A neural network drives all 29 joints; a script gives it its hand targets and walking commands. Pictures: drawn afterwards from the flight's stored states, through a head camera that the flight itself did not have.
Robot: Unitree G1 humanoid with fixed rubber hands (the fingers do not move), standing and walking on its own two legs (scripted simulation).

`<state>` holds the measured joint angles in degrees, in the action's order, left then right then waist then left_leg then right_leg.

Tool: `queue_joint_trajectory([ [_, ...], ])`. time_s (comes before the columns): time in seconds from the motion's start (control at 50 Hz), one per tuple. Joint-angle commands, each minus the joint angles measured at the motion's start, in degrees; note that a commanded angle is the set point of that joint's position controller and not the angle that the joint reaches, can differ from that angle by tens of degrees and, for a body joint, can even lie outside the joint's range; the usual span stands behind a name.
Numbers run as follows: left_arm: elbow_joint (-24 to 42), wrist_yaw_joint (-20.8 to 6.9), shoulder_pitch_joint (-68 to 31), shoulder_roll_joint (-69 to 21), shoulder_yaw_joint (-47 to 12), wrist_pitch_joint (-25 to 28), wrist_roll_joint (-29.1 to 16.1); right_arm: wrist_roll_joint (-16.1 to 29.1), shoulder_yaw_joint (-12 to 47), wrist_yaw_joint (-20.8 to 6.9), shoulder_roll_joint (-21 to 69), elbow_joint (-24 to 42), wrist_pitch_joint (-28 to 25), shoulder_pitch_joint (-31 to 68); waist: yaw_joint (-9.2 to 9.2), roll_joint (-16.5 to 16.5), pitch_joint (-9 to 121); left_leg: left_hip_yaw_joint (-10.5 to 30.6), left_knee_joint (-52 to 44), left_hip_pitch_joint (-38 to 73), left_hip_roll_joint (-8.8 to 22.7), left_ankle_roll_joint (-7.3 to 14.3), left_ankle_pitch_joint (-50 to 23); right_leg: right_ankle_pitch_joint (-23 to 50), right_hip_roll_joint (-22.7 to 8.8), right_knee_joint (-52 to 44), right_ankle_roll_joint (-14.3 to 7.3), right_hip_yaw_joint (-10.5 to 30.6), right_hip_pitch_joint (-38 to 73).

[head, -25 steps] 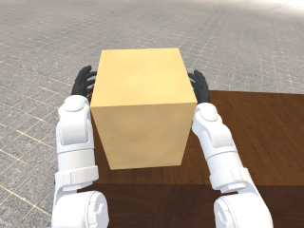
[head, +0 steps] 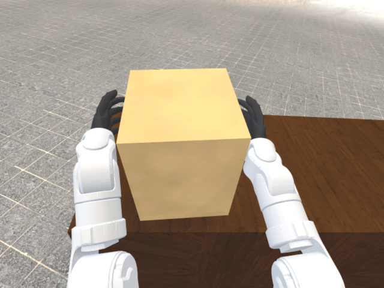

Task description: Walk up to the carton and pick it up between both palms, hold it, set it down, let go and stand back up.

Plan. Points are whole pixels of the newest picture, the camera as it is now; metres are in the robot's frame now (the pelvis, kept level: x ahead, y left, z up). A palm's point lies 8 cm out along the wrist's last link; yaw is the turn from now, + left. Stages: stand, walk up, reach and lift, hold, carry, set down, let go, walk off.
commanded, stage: hold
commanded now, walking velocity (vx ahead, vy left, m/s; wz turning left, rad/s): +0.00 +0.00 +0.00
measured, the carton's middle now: (181, 146) +0.38 +0.00 +0.14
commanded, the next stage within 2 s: none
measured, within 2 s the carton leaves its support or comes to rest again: neither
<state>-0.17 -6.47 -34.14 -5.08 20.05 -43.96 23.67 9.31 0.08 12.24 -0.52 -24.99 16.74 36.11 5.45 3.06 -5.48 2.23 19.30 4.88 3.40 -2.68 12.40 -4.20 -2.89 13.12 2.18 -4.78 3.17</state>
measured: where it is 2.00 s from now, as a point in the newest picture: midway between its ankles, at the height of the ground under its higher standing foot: outside the picture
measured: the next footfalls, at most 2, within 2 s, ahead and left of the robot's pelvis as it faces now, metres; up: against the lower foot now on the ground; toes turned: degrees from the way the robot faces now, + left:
none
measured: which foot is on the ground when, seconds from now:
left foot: down 0.00-1.00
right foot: down 0.00-1.00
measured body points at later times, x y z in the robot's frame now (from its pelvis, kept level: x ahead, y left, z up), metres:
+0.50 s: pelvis +0.00 -0.01 +0.00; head -0.04 +0.01 +0.45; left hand +0.38 +0.15 +0.21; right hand +0.38 -0.14 +0.20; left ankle +0.00 +0.15 -0.75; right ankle +0.05 -0.15 -0.75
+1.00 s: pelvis +0.00 +0.00 +0.00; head -0.05 +0.03 +0.45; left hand +0.36 +0.16 +0.21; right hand +0.36 -0.14 +0.20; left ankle +0.00 +0.15 -0.75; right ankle +0.05 -0.15 -0.75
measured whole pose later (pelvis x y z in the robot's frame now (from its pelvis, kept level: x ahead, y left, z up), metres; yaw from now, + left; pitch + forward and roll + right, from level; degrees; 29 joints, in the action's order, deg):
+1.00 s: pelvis +0.00 +0.00 +0.00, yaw +1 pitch -12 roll -1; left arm 1.9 -5.5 -32.8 -5.6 19.0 -44.1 23.2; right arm 9.4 -0.1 11.9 -0.7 -23.0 16.8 35.2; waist 5.8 2.9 -4.4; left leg 2.7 19.9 4.6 3.1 -2.5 12.9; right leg -4.7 -3.2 13.4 2.3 -5.2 3.3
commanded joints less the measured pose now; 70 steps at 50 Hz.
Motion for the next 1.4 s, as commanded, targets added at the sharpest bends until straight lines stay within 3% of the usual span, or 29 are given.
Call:
queue_joint_trajectory([
  [0.0,0.2,-6.0,-30.6,-26.2,-27.9,2.5,-8.7,2.8,17.9,-6.1,27.8,15.2,-4.0,40.6,0.25,-5.3,17.8,-6.1,-5.1,-11.2,-5.4,0.4,-12.0,1.4,6.9,1.6,-0.8,-2.7,13.9],
  [0.08,-1.3,-5.4,-31.8,-26.0,-27.3,2.8,-9.2,2.7,17.8,-6.3,29.1,14.0,-4.2,41.8,-0.27,-5.6,19.2,-6.6,-5.9,-12.3,-5.6,0.8,-8.9,-0.4,6.4,2.1,-0.7,-2.7,13.6],
  [0.14,-4.8,-6.0,-32.5,-23.9,-24.0,2.4,-7.5,1.2,16.4,-6.2,29.2,10.6,-3.4,41.6,-1.01,-2.9,16.6,-7.2,-7.4,-14.7,-6.1,2.7,-3.0,-3.6,5.7,1.4,0.0,-2.0,14.7],
  [0.18,-5.8,-6.6,-32.4,-23.9,-23.4,2.5,-7.4,0.9,15.9,-5.9,29.8,9.1,-3.3,40.9,-0.1,-3.6,15.2,-7.5,-8.0,-15.9,-6.5,2.7,-2.0,-3.7,5.2,1.2,0.1,-1.6,14.7],
  [0.2,-5.7,-6.8,-33.2,-24.2,-22.6,2.7,-7.7,0.7,16.1,-5.9,30.2,9.4,-3.3,41.8,-1.2,-4.0,16.8,-7.3,-7.9,-16.3,-6.0,2.8,-1.4,-3.7,5.2,1.9,-0.5,-1.6,15.2],
  [0.24,-7.7,-7.3,-33.3,-23.2,-20.9,2.5,-6.8,1.0,16.2,-5.7,30.2,8.9,-3.1,41.9,-0.74,-2.2,15.2,-7.7,-8.0,-15.3,-6.6,3.4,-1.5,-3.5,4.9,1.7,0.3,-1.8,15.2],
  [0.34,-4.7,-7.8,-33.2,-23.9,-22.3,3.4,-8.2,2.4,17.9,-5.1,31.6,11.5,-3.6,42.5,-0.59,-2.3,20.8,-7.1,-5.3,-12.2,-7.1,2.5,-8.5,3.8,4.9,2.0,0.0,-1.7,17.3],
  [0.4,-3.7,-7.8,-32.0,-23.4,-23.1,3.8,-8.5,3.5,19.8,-4.2,31.8,15.1,-3.5,43.2,-0.68,0.0,22.0,-6.6,-3.7,-10.3,-7.9,1.8,-11.9,8.9,5.0,2.6,0.9,-1.7,17.6],
  [0.46,-2.0,-7.8,-30.5,-23.1,-23.1,3.5,-8.3,3.7,20.7,-3.8,31.9,14.2,-3.1,39.9,-0.43,-0.6,20.5,-6.3,-3.9,-10.1,-7.5,2.2,-12.9,9.9,4.9,2.5,0.9,-1.9,18.1],
  [0.5,1.4,-7.4,-30.8,-23.8,-25.3,3.4,-8.8,4.5,20.5,-3.7,31.2,14.9,-2.8,38.6,0.56,-3.1,20.9,-6.4,-3.5,-9.1,-7.5,0.8,-16.4,10.9,5.4,2.8,0.8,-2.4,16.9],
  [0.52,0.8,-7.4,-30.6,-24.0,-26.2,3.2,-9.4,4.2,20.2,-3.7,30.4,14.3,-2.6,38.3,1.13,-2.5,20.2,-6.1,-3.3,-8.8,-7.7,0.7,-17.1,10.6,5.3,2.4,0.5,-2.4,16.1],
  [0.54,1.5,-7.5,-30.0,-24.2,-25.7,2.9,-8.9,4.8,20.6,-3.7,30.8,14.9,-2.3,37.8,0.5,-2.7,20.7,-6.0,-2.8,-7.6,-7.6,0.5,-18.3,12.3,5.7,2.6,0.7,-2.3,16.6],
  [0.58,0.5,-7.6,-28.1,-24.8,-26.5,2.2,-8.8,4.2,19.9,-3.7,28.9,14.4,-2.2,35.8,1.49,-3.2,18.6,-5.7,-3.0,-7.7,-7.3,0.0,-19.3,11.3,6.1,2.0,0.3,-2.5,16.4],
  [0.64,2.0,-7.6,-26.8,-24.8,-26.1,1.9,-8.1,4.4,19.8,-3.9,28.5,14.2,-2.4,34.2,0.89,-3.7,16.5,-5.7,-3.4,-7.3,-6.6,-0.3,-20.3,10.3,6.4,2.0,0.1,-2.7,15.5],
  [0.66,2.4,-7.6,-26.3,-25.6,-27.0,1.7,-8.2,4.1,19.2,-4.0,27.7,14.7,-2.6,33.7,1.45,-5.6,16.5,-5.9,-3.6,-8.0,-6.2,-0.9,-20.3,8.9,6.8,2.0,-0.7,-3.0,14.7],
  [0.74,4.7,-7.1,-26.7,-27.1,-29.3,1.6,-8.8,4.3,19.0,-5.1,27.7,16.5,-3.4,34.8,1.79,-7.7,18.5,-5.2,-3.1,-6.6,-6.1,-1.8,-23.0,8.1,7.7,2.4,-1.3,-3.6,14.6],
  [0.78,5.3,-6.5,-26.9,-27.1,-29.6,2.0,-9.2,4.1,19.1,-5.5,27.1,18.0,-3.8,35.5,1.4,-8.3,20.0,-4.9,-2.7,-7.2,-5.6,-1.9,-22.7,7.9,8.0,3.0,-1.5,-3.6,14.7],
  [0.84,6.5,-5.5,-25.6,-28.2,-31.9,2.3,-10.4,4.9,20.1,-5.2,27.4,20.1,-4.6,36.6,2.47,-7.0,21.7,-4.0,-0.4,-4.3,-6.2,-2.5,-27.5,9.6,8.0,2.7,-1.5,-3.5,13.4],
  [0.94,2.5,-5.3,-26.7,-26.8,-29.4,2.2,-8.9,3.5,19.4,-5.8,27.5,16.9,-3.7,36.4,1.27,-5.8,17.2,-5.2,-4.0,-9.1,-5.5,-1.0,-16.6,4.0,7.2,2.3,-1.3,-3.4,13.1],
  [0.98,0.0,-5.9,-28.2,-25.5,-26.6,1.9,-7.6,2.4,18.1,-6.0,28.0,13.4,-2.7,36.8,0.19,-5.6,14.6,-6.2,-5.9,-11.9,-5.7,0.5,-10.5,0.6,6.5,1.5,-1.1,-2.6,13.3],
  [1.0,-0.8,-6.3,-28.3,-25.4,-26.4,1.7,-7.3,1.9,17.2,-6.2,27.5,10.9,-2.1,35.4,0.57,-6.2,12.7,-6.1,-7.4,-14.3,-5.2,1.0,-7.1,-1.4,6.7,1.7,-0.9,-3.0,13.8],
  [1.04,-3.4,-6.7,-29.4,-24.6,-24.0,1.2,-6.5,1.9,17.2,-6.5,28.7,11.2,-2.3,38.3,-0.8,-4.7,12.6,-7.4,-9.1,-16.5,-5.2,2.5,-2.5,-3.2,6.0,2.3,-0.8,-2.4,15.4],
  [1.14,-5.6,-7.3,-33.3,-24.8,-23.0,2.6,-8.0,1.1,17.5,-5.9,31.3,10.8,-3.1,42.5,-0.69,-1.6,16.9,-7.3,-7.5,-14.6,-6.3,3.4,-3.4,-2.4,5.5,1.5,-0.2,-1.9,15.2],
  [1.18,-4.0,-6.9,-33.5,-24.8,-23.8,3.6,-8.9,2.8,19.1,-5.4,31.8,14.4,-4.1,44.2,-0.95,-1.8,21.1,-7.5,-6.1,-13.0,-6.9,2.7,-6.4,0.4,4.9,2.1,0.0,-2.0,15.5],
  [1.24,-9.0,-7.3,-35.3,-23.6,-21.7,3.9,-7.8,0.9,16.8,-5.3,32.1,10.0,-3.0,44.7,-0.65,0.3,17.6,-7.1,-6.7,-13.7,-7.2,3.7,-1.1,-4.1,4.7,0.7,0.3,-1.6,14.2],
  [1.28,-6.7,-7.3,-34.1,-23.1,-21.2,4.1,-7.9,1.8,18.2,-4.9,32.3,11.6,-3.4,43.0,-1.73,0.2,19.4,-7.3,-6.7,-13.5,-7.1,3.7,-3.3,-2.6,4.5,1.7,0.6,-1.9,14.8],
  [1.32,-5.0,-7.5,-34.6,-22.7,-22.2,4.3,-8.1,2.1,18.4,-4.5,32.8,10.1,-3.0,41.9,-1.05,-1.3,20.1,-7.3,-5.8,-13.3,-7.8,3.0,-5.2,0.7,4.2,2.2,0.5,-1.5,15.6],
  [1.34,-5.7,-7.9,-34.3,-21.8,-20.8,4.3,-7.7,2.1,18.1,-4.4,32.8,9.5,-2.8,41.4,-0.81,0.4,18.2,-7.2,-6.1,-13.6,-7.7,3.4,-4.5,0.9,4.2,1.8,0.9,-1.6,14.8],
  [1.38,-6.6,-8.2,-33.3,-22.4,-20.6,4.0,-7.2,2.8,18.9,-4.2,32.3,10.7,-3.0,41.7,-1.31,-0.2,19.4,-7.3,-5.3,-12.6,-7.9,3.0,-6.9,3.7,4.2,2.3,1.1,-1.2,15.8],
])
